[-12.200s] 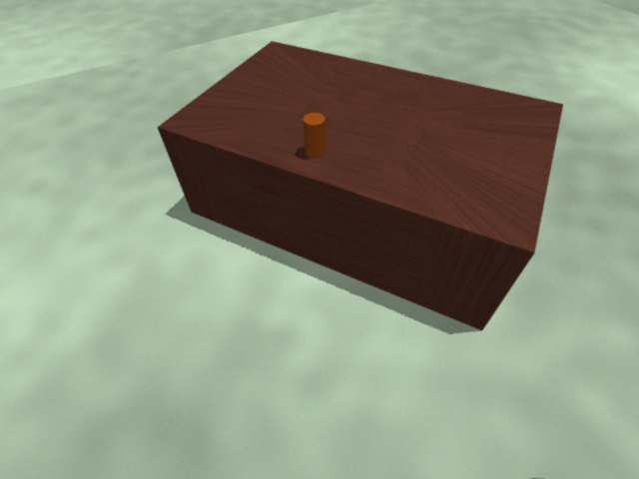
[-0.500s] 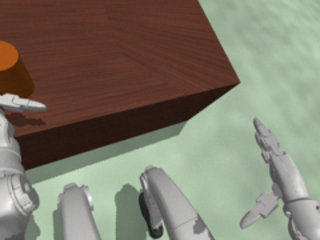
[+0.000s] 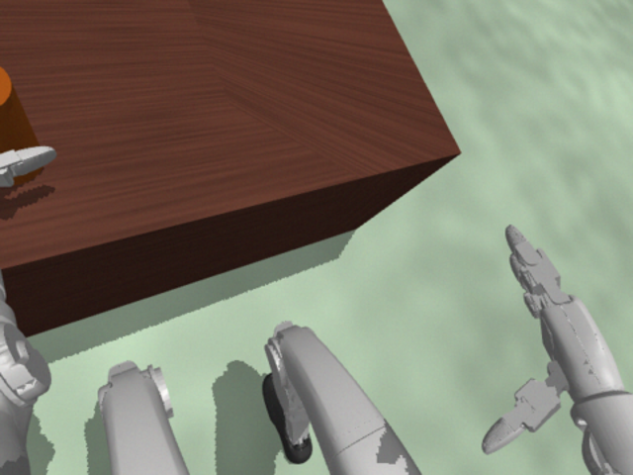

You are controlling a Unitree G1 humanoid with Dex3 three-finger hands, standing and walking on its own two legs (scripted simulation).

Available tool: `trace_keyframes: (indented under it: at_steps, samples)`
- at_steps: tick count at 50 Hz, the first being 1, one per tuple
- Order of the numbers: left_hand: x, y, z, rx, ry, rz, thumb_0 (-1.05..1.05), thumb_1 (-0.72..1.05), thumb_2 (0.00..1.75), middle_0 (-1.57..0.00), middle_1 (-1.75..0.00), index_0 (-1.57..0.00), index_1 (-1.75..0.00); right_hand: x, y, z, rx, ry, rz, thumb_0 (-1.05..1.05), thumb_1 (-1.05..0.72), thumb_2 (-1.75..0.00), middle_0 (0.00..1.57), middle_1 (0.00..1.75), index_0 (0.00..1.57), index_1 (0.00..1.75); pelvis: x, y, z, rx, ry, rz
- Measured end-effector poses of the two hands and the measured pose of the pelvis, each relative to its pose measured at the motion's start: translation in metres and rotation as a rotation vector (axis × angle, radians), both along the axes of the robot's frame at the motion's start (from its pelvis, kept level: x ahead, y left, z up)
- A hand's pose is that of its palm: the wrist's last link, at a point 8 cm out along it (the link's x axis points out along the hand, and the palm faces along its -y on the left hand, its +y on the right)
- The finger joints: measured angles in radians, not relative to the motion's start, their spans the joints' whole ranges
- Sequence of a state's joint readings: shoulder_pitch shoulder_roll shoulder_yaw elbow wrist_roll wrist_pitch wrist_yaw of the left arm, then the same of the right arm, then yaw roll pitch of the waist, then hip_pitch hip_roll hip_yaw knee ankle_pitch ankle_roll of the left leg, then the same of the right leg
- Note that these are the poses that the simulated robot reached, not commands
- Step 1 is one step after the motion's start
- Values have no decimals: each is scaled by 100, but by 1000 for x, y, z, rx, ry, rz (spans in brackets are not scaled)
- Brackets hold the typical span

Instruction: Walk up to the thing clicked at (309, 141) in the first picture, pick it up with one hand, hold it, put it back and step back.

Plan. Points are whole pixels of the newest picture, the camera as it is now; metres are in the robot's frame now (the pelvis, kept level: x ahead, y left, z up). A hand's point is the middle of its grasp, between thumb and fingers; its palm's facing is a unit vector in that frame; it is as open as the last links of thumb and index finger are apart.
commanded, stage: close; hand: left
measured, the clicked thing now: out of the picture +0.55 +0.22 -0.04
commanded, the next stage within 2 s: settle in 0.02 s
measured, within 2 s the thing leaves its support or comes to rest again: leaves its support in 0.42 s
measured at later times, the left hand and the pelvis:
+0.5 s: hand out of the picture +0.54 +0.21 -0.03, palm faces +0.23 -0.97 -0.03, open 10.2 cm; pelvis +0.00 +0.00 +0.01, yaw +0 degrees
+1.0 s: hand out of the picture +0.53 +0.21 +0.01, palm faces +0.23 -0.97 -0.03, open 10.3 cm; pelvis +0.01 +0.00 +0.04, yaw +1 degrees
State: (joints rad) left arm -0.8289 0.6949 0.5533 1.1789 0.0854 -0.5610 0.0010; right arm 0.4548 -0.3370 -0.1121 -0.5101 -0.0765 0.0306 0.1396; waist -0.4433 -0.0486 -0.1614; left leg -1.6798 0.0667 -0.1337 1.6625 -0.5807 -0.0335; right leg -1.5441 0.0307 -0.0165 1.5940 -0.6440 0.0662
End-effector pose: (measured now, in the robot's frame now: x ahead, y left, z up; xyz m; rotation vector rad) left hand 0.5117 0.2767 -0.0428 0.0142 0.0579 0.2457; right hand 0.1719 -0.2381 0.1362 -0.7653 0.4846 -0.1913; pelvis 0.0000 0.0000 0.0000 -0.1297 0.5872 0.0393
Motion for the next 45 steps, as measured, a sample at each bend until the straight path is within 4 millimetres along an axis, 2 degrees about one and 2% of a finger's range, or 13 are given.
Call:
trace_keyframes:
  at_steps: [4, 10, 19, 24, 34, 38, 45]
  samples:
    - [-1, -2, -1, -9, 19, -7, -1, -31, 61, -87, -79, -90, -80, 0, -2, -1, 1, 2, -8, -1, 49, -5, 7, 6, 6, 5, 0, 1, 1, -4, -3, 3]
    - [-1, -5, 1, 13, 20, -12, -2, -35, 78, -84, -88, -87, -89, 3, 6, 1, 15, -9, 24, -1, 50, -6, 7, 6, 6, 5, -1, 1, 2, -1, -4, 3]
    - [-3, -10, 2, -3, 31, -4, -2, -46, 96, -79, -104, -82, -106, -2, -2, 1, 7, 1, -9, -1, 51, -6, 7, 6, 6, 5, 1, 0, 5, 3, -10, 1]
    - [-3, -14, 14, 2, 33, -11, -2, -51, 103, -78, -108, -81, -111, 0, -5, -1, 29, 2, -24, -1, 51, -6, 7, 6, 6, 5, 3, 0, 10, 6, -18, 4]
    - [2, -14, 54, 14, 31, -8, -2, -55, 109, -77, -113, -80, -115, 6, -9, -5, 111, -6, -52, -1, 51, -6, 7, 6, 6, 5, 9, 0, 28, 12, -45, 6]
    - [0, -15, 60, 24, 46, -17, -2, -55, 110, -77, -114, -79, -116, 7, -9, -4, 135, -7, -51, -1, 52, -6, 6, 6, 6, 5, 10, 1, 34, 18, -50, 4]
    - [-7, -16, 60, -1, 52, -7, -2, -57, 112, -76, -115, -79, -118, 6, -10, 1, 134, -3, -49, -1, 53, -6, 6, 6, 6, 5, 9, 0, 41, 24, -58, 5]
